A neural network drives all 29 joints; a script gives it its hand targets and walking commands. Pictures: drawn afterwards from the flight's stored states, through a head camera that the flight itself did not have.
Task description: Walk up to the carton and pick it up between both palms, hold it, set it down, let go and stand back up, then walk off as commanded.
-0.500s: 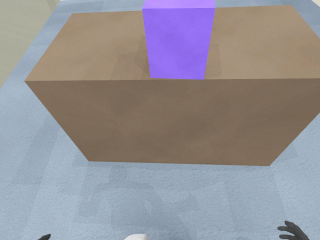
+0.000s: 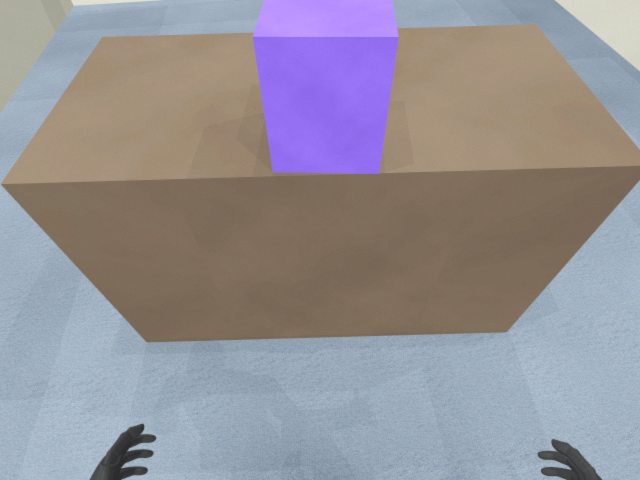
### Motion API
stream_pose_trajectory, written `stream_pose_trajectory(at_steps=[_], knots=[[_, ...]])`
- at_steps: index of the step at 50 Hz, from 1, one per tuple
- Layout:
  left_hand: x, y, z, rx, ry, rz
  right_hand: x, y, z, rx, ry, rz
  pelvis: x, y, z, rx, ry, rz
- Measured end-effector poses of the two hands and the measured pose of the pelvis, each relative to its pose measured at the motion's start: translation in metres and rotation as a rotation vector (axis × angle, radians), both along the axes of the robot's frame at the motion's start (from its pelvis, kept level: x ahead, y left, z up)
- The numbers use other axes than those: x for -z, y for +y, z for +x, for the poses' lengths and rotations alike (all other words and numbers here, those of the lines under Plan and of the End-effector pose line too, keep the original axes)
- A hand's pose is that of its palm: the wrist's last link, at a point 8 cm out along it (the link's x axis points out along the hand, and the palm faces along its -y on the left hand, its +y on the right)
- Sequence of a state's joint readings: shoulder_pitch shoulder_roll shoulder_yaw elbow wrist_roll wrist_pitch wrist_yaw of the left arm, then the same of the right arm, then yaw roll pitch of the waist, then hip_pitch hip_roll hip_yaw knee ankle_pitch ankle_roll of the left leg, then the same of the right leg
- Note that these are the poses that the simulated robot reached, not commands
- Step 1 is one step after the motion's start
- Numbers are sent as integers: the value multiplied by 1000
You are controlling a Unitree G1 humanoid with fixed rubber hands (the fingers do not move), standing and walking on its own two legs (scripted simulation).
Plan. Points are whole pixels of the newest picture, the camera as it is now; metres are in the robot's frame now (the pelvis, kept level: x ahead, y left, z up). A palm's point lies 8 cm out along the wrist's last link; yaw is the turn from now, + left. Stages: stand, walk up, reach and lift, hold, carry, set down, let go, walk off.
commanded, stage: walk off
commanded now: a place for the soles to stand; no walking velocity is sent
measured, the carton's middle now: (327, 80) +0.72 -0.02 +0.10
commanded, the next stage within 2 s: stand in 0.18 s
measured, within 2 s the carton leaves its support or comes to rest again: neither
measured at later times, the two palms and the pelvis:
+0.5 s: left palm out of the picture +0.10 +0.31 -0.10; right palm out of the picture +0.08 -0.31 -0.10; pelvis -0.01 +0.00 +0.01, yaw +0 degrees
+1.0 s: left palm out of the picture +0.09 +0.32 -0.10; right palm out of the picture +0.11 -0.30 -0.09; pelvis +0.00 +0.01 +0.01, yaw +0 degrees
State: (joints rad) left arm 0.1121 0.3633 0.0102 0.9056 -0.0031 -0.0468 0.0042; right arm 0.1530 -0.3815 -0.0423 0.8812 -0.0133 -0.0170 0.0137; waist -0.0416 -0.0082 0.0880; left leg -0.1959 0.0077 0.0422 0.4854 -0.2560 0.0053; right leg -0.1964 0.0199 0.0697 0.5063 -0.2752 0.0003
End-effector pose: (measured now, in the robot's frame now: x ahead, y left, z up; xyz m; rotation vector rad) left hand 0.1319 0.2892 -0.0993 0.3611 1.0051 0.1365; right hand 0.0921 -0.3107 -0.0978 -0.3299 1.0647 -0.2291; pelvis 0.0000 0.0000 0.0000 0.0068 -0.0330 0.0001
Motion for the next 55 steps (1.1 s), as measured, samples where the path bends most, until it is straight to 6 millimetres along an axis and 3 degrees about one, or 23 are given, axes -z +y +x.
stream_pose_trajectory(at_steps=[10,23,32,43,55], knots=[[-9,4,-11,-27,-1,20,-3,-3,10,5,-51,11,-2,-2,-2,3,-15,1],[-4,17,-32,-46,79,28,0,3,-11,-6,65,13,-9,-1,-11,1,-13,-4],[3,22,-44,-61,133,14,-7,3,0,-10,63,-13,-10,5,-8,-2,-8,-5],[4,31,-47,-80,157,25,-9,10,20,-22,48,-13,-11,9,-1,-5,-4,-6],[5,35,-40,-78,166,31,-7,12,17,-9,87,-16,-11,12,6,-6,2,-9]])
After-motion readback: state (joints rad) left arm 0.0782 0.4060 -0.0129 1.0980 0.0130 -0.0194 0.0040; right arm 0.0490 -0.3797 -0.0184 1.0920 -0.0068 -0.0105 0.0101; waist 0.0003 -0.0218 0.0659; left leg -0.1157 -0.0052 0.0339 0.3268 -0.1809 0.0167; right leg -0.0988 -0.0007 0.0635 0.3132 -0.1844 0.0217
